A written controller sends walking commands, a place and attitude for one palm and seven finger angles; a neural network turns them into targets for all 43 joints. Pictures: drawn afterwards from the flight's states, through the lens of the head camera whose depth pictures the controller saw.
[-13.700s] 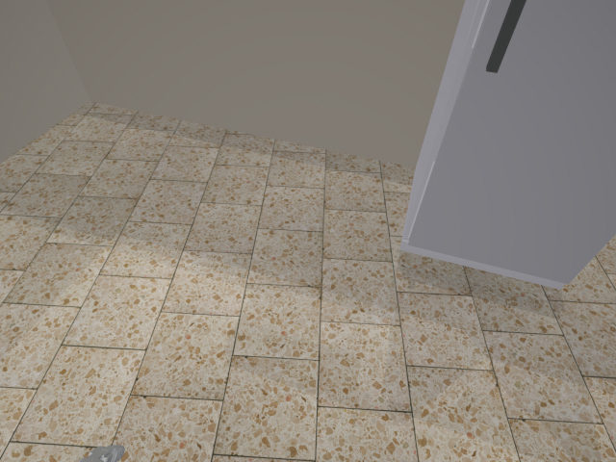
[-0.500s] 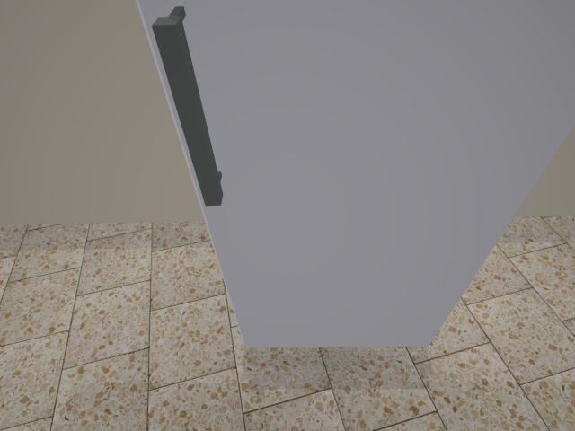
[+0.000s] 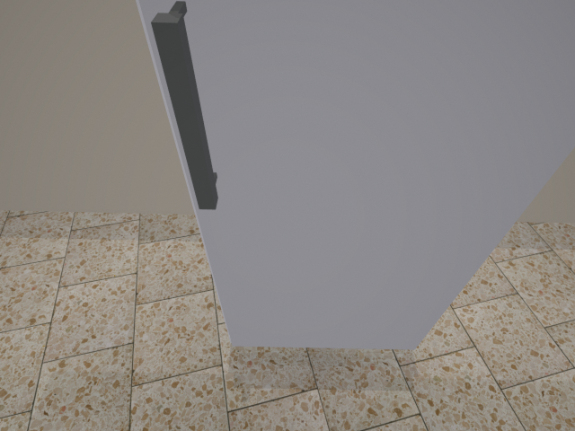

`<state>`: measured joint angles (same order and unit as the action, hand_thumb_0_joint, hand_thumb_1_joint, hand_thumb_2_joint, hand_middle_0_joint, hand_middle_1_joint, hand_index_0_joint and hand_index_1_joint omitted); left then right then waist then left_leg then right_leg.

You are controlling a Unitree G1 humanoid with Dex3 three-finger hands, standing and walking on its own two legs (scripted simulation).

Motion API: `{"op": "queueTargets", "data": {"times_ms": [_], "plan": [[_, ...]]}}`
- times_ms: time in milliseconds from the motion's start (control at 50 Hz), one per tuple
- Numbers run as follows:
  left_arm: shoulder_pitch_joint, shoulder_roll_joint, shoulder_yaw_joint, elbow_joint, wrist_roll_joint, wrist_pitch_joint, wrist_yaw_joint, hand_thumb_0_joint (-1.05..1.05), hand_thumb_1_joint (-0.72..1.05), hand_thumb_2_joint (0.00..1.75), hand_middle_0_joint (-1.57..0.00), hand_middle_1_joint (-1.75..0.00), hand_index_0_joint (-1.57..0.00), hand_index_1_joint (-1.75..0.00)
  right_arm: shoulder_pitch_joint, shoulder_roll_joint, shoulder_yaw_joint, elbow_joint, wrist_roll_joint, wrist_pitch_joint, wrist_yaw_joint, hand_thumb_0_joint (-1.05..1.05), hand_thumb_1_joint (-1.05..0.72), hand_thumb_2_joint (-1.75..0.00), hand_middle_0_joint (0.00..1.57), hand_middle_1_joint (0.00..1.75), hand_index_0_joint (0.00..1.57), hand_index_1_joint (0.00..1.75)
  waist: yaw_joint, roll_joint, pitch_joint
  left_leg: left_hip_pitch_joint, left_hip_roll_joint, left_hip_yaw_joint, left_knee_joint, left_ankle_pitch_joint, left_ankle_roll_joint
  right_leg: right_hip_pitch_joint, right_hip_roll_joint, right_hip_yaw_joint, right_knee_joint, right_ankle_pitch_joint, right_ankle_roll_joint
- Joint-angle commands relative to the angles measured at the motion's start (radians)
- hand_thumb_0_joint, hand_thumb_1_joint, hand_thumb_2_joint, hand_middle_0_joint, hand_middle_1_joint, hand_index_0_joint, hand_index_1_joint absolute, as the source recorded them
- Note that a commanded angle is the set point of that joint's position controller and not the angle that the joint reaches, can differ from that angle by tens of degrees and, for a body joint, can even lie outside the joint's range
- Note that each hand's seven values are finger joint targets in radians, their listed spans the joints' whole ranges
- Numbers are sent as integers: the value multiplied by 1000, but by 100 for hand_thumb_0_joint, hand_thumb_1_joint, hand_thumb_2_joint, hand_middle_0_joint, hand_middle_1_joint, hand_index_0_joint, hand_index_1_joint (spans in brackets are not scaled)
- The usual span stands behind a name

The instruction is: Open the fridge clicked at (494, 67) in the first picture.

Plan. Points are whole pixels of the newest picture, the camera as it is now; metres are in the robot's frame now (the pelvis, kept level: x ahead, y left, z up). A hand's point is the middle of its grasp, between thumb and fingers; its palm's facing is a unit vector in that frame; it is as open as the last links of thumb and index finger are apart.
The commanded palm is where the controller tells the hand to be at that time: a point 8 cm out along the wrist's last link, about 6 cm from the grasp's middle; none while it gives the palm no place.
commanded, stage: come to a stop and stand still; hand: left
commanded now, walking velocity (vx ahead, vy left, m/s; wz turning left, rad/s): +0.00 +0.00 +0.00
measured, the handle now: (196, 121) +0.45 +0.16 +0.21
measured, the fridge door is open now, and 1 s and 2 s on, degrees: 0 0 0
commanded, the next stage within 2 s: look again from close up in 0.18 s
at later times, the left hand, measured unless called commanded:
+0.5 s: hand out of the picture +0.02 +0.17 -0.17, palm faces +0.01 -0.98 -0.20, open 7.4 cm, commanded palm none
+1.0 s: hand out of the picture +0.01 +0.16 -0.17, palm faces +0.03 -0.98 -0.20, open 7.4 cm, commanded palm none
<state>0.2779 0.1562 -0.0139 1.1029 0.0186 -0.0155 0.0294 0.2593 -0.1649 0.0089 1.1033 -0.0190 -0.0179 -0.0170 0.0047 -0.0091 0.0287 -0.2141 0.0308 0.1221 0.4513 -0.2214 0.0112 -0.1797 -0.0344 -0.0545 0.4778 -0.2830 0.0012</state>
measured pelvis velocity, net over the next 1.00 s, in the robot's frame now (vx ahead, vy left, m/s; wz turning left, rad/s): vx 0.01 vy -0.02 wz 0.01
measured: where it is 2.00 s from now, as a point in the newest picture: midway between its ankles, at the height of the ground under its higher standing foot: outside the picture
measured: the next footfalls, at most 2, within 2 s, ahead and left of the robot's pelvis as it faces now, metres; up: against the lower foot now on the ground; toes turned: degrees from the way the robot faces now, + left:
none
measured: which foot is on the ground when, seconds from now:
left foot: down 0.00-1.00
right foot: down 0.00-1.00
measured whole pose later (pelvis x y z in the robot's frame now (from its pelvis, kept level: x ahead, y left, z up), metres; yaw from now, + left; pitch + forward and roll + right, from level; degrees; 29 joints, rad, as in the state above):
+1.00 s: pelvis +0.01 -0.02 +0.00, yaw +0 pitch -1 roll +1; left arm 0.27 0.17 0.00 1.12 0.02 -0.02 0.03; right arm 0.24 -0.16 0.01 1.14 -0.02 -0.01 -0.02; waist 0.01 -0.01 0.04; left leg -0.18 0.05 0.11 0.40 -0.21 -0.01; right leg -0.14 -0.01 -0.07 0.43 -0.28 -0.02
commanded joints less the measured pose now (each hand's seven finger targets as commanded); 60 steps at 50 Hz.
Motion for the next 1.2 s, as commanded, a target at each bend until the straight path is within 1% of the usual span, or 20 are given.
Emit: {"op": "queueTargets", "data": {"times_ms": [0, 160, 200, 280, 340, 580, 700, 780, 860, 880, 940, 1020, 1040, 1060, 1080, 1100, 1120, 1140, 1160, 1180], "plan": [[57, 121, 22, -28, -2, -16, 6, 0, 90, 90, -20, -30, -20, -30, 44, -96, -18, -29, 7, -18, -8, 0, -90, -90, 20, 30, 20, 30, -1, 20, 10, 38, 90, -105, -84, 121, 19, -41, -84, 89, -103, 160, -36], [50, 123, 24, -23, -3, -14, 5, 0, 90, 90, -20, -30, -20, -30, 30, -102, -18, -20, 5, -16, -9, 0, -90, -90, 20, 30, 20, 30, 0, 6, 15, 48, 93, -105, -94, 123, 16, -37, -84, 87, -110, 159, -34], [50, 127, 25, -23, -1, -16, 5, 0, 90, 90, -20, -30, -20, -30, 31, -104, -20, -21, 6, -17, -9, 0, -90, -90, 20, 30, 20, 30, -1, -5, 2, 56, 93, -104, -88, 149, 16, -24, -86, 87, -109, 199, -35], [51, 126, 25, -22, 0, -15, 5, 0, 90, 90, -20, -30, -20, -30, 26, -98, -20, -14, 6, -15, -10, 0, -90, -90, 20, 30, 20, 30, 1, -12, 26, 55, 95, -103, -93, 136, 15, -35, -85, 87, -116, 187, -36], [45, 129, 27, -21, -3, -14, 5, 0, 90, 90, -20, -30, -20, -30, 25, -105, -20, -11, 5, -16, -10, 0, -90, -90, 20, 30, 20, 30, 1, 15, 6, 62, 95, -105, -98, 142, 14, -24, -84, 90, -115, 180, -37], [45, 133, 30, -20, -1, -16, 5, 0, 90, 90, -20, -30, -20, -30, 22, -101, -21, -2, 5, -16, -12, 0, -90, -90, 20, 30, 20, 30, 4, -9, 10, 72, 96, -103, -96, 163, 13, -12, -87, 85, -123, 220, -37], [42, 135, 29, -18, -2, -16, 5, 0, 90, 90, -20, -30, -20, -30, 24, -104, -20, 2, 4, -14, -12, 0, -90, -90, 20, 30, 20, 30, 3, 11, 20, 65, 95, -102, -101, 148, 10, -16, -87, 89, -131, 207, -39], [46, 131, 29, -17, -1, -16, 4, 0, 90, 90, -20, -30, -20, -30, 23, -96, -20, 5, 4, -13, -12, 0, -90, -90, 20, 30, 20, 30, 4, -6, 28, 65, 94, -104, -106, 135, 9, -20, -86, 88, -140, 186, -39], [44, 133, 30, -16, -4, -16, 3, 0, 90, 90, -20, -30, -20, -30, 20, -101, -19, 5, 4, -13, -11, 0, -90, -90, 20, 30, 20, 30, 5, 7, 29, 59, 93, -105, -109, 123, 7, -23, -88, 90, -146, 164, -40], [48, 132, 31, -17, -1, -17, 3, 0, 90, 90, -20, -30, -20, -30, 25, -95, -19, 6, 4, -14, -12, 0, -90, -90, 20, 30, 20, 30, 4, -8, 25, 64, 94, -104, -107, 136, 7, -15, -86, 86, -144, 183, -39], [45, 133, 31, -16, -4, -17, 3, 0, 90, 90, -20, -30, -20, -30, 22, -102, -19, 7, 3, -14, -12, 0, -90, -90, 20, 30, 20, 30, 5, 18, 16, 65, 93, -105, -106, 142, 6, -12, -87, 89, -142, 184, -41], [50, 133, 31, -14, -3, -18, 3, 0, 90, 90, -20, -30, -20, -30, 24, -102, -21, 8, 4, -15, -13, 0, -90, -90, 20, 30, 20, 30, 5, 13, 6, 72, 95, -104, -104, 152, 6, -7, -88, 88, -140, 199, -41], [142, 115, 25, 16, 6, -31, 48, 0, 90, 90, -20, -30, -20, -30, -60, -111, -24, -63, 16, -20, -6, 0, -90, -90, 20, 30, 20, 30, 31, -38, 47, -23, 95, -65, 147, 161, -20, -26, -157, 172, -140, 652, 10], [-618, 348, 134, -1527, -213, -255, 29, 0, 88, 89, -20, -32, -20, -32, -9, -277, -38, -397, 70, -162, -50, 0, -90, -90, 20, 30, 20, 30, -99, 166, -448, 261, -25, -85, -14, 245, 21, 65, -47, 75, -33, 494, -27], [-457, 422, 217, -1476, -150, -229, 80, 0, 85, 88, -20, -33, -20, -33, -106, -172, -1, -373, 70, -226, -86, 0, -90, -90, 20, 30, 20, 30, -14, 323, -344, 307, -5, -52, -17, 297, 16, 18, -5, 68, -8, 321, -35], [-159, 232, 95, -1309, -134, -191, 101, 0, 83, 87, -21, -34, -21, -34, -58, -204, -25, -349, 37, -268, -85, 0, -90, -90, 20, 30, 20, 30, -3, 324, -380, 256, 8, -82, -33, 308, 0, 16, 0, 6, 18, 183, -43], [163, -8, -23, -1023, -145, -75, 105, 0, 81, 86, -21, -36, -21, -36, -53, -138, -24, -323, 71, -274, -74, 0, -90, -90, 20, 30, 20, 30, -26, 164, -207, 150, 23, -97, -31, 246, 11, -63, 10, -20, 3, 152, -29], [31, 5, -5, -1228, -200, -81, 85, 0, 78, 85, -21, -37, -21, -37, -62, -179, -33, -390, 86, -279, -72, 0, -90, -90, 20, 30, 20, 30, -32, 104, -125, 99, 14, -117, -20, 175, 13, -85, 8, -34, -6, 153, -19], [5, 62, 42, -1272, -196, -128, 66, 0, 76, 84, -21, -39, -21, -39, -76, -203, -52, -425, 75, -292, -76, 0, -90, -90, 20, 30, 20, 30, -48, 18, -108, 68, 3, -111, 10, 111, 12, -138, 12, -36, -21, 98, -11], [45, 57, 56, -1222, -183, -180, 48, 0, 74, 83, -21, -40, -21, -40, -83, -201, -62, -454, 62, -304, -78, 0, -90, -90, 20, 30, 20, 30, -51, -74, -56, 21, -10, -114, 42, 95, 14, -177, 16, -43, -18, 70, -7]]}}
